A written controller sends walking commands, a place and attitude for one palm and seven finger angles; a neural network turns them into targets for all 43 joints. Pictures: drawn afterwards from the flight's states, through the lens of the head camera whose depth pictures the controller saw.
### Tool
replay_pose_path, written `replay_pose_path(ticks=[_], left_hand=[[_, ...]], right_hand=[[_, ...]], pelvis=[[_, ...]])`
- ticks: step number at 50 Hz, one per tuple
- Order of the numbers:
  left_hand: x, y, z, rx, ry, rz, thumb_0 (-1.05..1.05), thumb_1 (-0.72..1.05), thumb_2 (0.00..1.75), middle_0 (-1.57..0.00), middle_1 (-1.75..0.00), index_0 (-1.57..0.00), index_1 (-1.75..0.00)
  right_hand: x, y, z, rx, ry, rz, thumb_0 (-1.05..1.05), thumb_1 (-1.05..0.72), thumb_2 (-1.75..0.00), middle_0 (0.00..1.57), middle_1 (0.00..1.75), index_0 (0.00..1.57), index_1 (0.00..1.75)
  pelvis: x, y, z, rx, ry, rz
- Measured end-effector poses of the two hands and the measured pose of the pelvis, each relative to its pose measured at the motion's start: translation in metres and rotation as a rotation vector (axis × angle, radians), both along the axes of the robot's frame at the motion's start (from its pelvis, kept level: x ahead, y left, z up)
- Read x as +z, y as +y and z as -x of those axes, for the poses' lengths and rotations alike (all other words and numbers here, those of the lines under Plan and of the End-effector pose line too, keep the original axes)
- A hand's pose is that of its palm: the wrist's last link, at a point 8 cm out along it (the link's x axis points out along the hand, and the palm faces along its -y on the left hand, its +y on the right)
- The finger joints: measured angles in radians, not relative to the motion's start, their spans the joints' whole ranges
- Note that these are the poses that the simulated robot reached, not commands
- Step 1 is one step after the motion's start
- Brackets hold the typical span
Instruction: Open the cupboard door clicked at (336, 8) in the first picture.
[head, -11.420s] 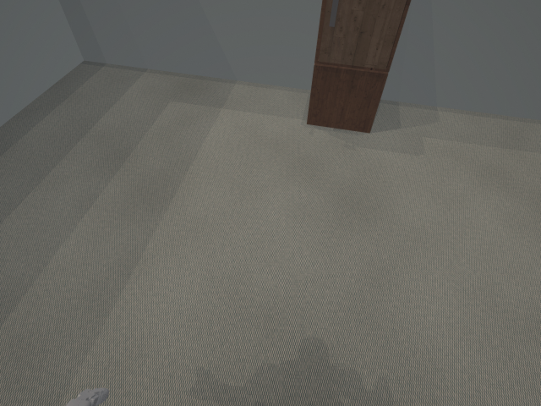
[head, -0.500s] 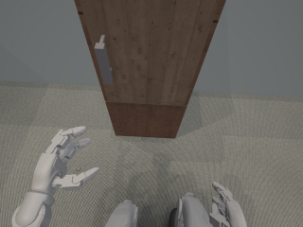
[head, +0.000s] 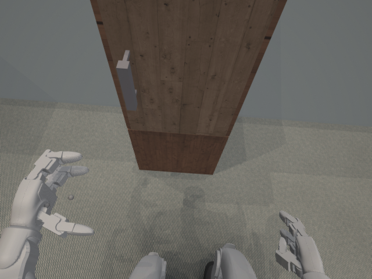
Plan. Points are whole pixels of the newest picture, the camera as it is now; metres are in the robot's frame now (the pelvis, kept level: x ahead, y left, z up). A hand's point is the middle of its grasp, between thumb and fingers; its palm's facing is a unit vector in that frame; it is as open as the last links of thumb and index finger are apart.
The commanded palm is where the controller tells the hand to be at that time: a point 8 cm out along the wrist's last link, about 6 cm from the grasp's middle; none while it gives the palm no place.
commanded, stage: raise the hand with hooked fingers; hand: left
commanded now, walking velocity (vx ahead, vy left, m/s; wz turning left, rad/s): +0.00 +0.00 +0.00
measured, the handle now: (129, 81) +0.57 +0.19 +0.02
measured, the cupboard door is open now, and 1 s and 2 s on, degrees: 0 0 0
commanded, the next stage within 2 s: move the hooked fingers beside the handle in 0.82 s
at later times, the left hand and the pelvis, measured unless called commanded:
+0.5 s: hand (64, 175) +0.29 +0.26 +0.04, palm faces +0.00 -1.00 -0.06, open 14.0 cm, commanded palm +0.26 +0.31 +0.05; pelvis +0.00 -0.01 +0.00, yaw -1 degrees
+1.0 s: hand (64, 180) +0.28 +0.26 +0.04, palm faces +0.02 -1.00 -0.06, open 14.0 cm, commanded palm +0.27 +0.31 +0.05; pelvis -0.01 -0.01 +0.00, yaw +0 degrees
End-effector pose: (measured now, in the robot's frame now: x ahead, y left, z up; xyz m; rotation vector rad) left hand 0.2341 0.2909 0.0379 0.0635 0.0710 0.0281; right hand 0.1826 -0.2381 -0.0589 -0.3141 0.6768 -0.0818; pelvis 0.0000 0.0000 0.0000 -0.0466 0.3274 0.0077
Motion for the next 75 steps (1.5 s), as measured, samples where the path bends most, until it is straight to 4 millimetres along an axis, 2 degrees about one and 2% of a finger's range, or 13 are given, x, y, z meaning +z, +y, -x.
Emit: replay_pose_path(ticks=[7, 19, 27, 42, 50, 60, 75], left_hand=[[0.0, 0.011, -0.014, -0.005, 0.005, 0.006, -0.01, -0.47, 0.31, -0.3, -1.18, -0.3, -1.18], [0.011, 0.025, -0.037, -0.007, -0.006, -0.005, -0.01, -0.5, 0.3, -0.3, -1.2, -0.3, -1.2], [0.01, 0.018, -0.037, -0.027, -0.004, 0.006, -0.01, -0.5, 0.3, -0.3, -1.2, -0.3, -1.2], [0.012, 0.018, -0.026, -0.013, -0.014, -0.01, -0.01, -0.5, 0.3, -0.3, -1.2, -0.3, -1.2], [0.009, 0.018, -0.027, -0.009, -0.014, 0.0, -0.01, -0.5, 0.3, -0.3, -1.2, -0.3, -1.2], [0.008, 0.026, -0.058, -0.016, -0.035, 0.016, -0.01, -0.5, 0.3, -0.3, -1.2, -0.3, -1.2], [0.004, 0.027, -0.102, -0.017, -0.034, 0.034, -0.01, -0.5, 0.3, -0.3, -1.2, -0.3, -1.2]], right_hand=[[-0.009, 0.0, 0.005, 0.005, 0.038, -0.016, 0.01, -0.91, -0.9, 0.21, 0.31, 0.2, 0.3], [-0.014, -0.022, 0.036, -0.051, 0.115, 0.005, 0.01, -0.91, -0.9, 0.21, 0.3, 0.2, 0.3], [-0.01, -0.031, 0.049, -0.073, 0.129, 0.018, 0.01, -0.91, -0.9, 0.21, 0.3, 0.2, 0.3], [-0.011, -0.022, 0.043, -0.048, 0.1, -0.006, 0.01, -0.91, -0.9, 0.21, 0.3, 0.2, 0.3], [-0.013, -0.021, 0.038, -0.032, 0.09, -0.002, 0.01, -0.91, -0.9, 0.21, 0.3, 0.2, 0.3], [-0.017, -0.028, 0.044, -0.054, 0.117, 0.026, 0.01, -0.91, -0.9, 0.21, 0.3, 0.2, 0.3], [-0.026, -0.033, 0.086, -0.119, 0.254, 0.041, 0.01, -0.91, -0.9, 0.21, 0.3, 0.2, 0.3]], pelvis=[[0.0, -0.006, -0.002, -0.002, 0.005, 0.0], [0.003, -0.01, 0.0, -0.013, 0.006, -0.009], [0.005, -0.01, 0.002, -0.02, 0.004, -0.016], [0.005, -0.012, 0.007, -0.015, -0.009, -0.02], [0.003, -0.013, 0.008, -0.011, -0.007, -0.019], [-0.001, -0.014, 0.01, -0.013, 0.008, -0.013], [-0.002, -0.008, 0.011, -0.029, 0.039, -0.014]])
